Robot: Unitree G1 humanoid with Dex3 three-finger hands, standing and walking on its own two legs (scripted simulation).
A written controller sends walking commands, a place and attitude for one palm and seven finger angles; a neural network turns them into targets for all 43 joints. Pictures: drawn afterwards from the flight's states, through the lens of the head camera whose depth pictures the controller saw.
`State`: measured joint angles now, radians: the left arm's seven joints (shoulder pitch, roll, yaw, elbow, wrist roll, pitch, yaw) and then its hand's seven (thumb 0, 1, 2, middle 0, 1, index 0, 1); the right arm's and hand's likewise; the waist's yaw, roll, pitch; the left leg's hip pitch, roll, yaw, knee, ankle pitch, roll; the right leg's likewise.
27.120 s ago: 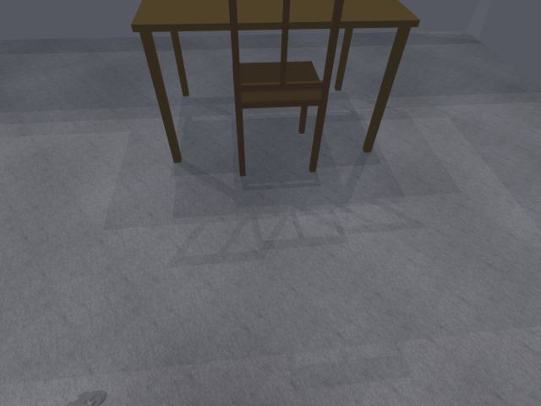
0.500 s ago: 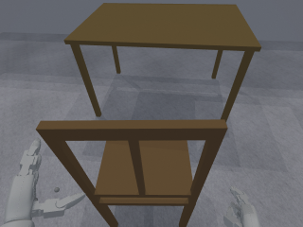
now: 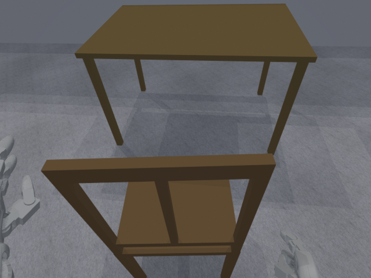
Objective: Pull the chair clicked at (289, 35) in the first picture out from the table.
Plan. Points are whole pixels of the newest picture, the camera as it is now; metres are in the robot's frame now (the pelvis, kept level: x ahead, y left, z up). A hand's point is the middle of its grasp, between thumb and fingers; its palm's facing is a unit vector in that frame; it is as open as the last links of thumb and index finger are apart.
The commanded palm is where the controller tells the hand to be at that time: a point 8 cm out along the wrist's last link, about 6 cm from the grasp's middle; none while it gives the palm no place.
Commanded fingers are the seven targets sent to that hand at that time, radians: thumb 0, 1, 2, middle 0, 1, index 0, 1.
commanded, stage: draw the hand back to the body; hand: left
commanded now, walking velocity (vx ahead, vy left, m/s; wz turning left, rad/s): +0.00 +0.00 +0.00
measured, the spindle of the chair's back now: (169, 215) +0.28 +0.09 -0.06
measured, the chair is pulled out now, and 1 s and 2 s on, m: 0.70 0.70 0.70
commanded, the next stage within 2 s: step back with the hand held close in 0.22 s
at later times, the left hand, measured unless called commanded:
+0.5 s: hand (28, 198) +0.19 +0.27 +0.17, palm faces +0.47 -0.76 -0.45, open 7.4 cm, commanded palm +0.13 +0.30 +0.18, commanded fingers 0.00 0.90 0.90 -0.20 -0.30 -0.20 -0.30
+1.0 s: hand (16, 241) +0.13 +0.26 +0.15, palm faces +0.44 -0.77 -0.47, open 7.4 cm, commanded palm +0.07 +0.30 +0.18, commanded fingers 0.00 0.90 0.90 -0.20 -0.30 -0.20 -0.30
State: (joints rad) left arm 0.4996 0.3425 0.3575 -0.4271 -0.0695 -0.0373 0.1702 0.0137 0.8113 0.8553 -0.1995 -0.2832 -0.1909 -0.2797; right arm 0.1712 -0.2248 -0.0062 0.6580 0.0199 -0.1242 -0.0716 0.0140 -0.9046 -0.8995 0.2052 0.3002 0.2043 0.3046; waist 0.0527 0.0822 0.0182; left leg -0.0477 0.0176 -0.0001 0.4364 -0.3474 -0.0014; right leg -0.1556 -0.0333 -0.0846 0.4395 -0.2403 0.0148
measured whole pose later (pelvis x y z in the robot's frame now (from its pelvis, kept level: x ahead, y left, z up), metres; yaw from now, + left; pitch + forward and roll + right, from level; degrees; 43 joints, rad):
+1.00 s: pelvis -0.08 +0.00 -0.01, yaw -1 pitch +1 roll -1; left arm 0.56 0.39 0.40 -0.52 -0.04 -0.11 0.19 0.02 0.89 0.90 -0.22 -0.30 -0.21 -0.30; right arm 0.18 -0.21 -0.01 0.60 0.01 -0.06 -0.10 0.01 -0.90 -0.90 0.21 0.30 0.20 0.30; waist 0.02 0.01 0.02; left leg -0.29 0.02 0.02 0.56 -0.29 0.00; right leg -0.36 -0.03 -0.06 0.47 -0.13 0.01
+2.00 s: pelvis -0.12 +0.00 -0.01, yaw +1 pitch +3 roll -3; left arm 0.60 0.45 0.47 -0.57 -0.03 -0.18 0.18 0.02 0.89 0.90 -0.22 -0.30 -0.21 -0.30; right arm 0.18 -0.18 -0.03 0.63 -0.02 -0.09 -0.09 0.01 -0.90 -0.90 0.21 0.30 0.21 0.30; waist -0.01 -0.02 0.00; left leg -0.40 0.03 -0.03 0.61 -0.27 0.02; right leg -0.44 0.02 -0.02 0.75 -0.35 0.02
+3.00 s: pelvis -0.32 -0.05 -0.01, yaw +0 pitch -4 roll -1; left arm 0.53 0.42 0.41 -0.44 -0.01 -0.16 0.16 0.02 0.89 0.90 -0.22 -0.30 -0.21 -0.30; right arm 0.29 -0.18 -0.01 0.66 0.01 -0.10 -0.06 0.01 -0.90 -0.90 0.21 0.30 0.21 0.30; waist -0.04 -0.01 -0.02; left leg -0.30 -0.01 0.01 0.60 -0.24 0.05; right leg -0.47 0.03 -0.04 1.06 -0.40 0.01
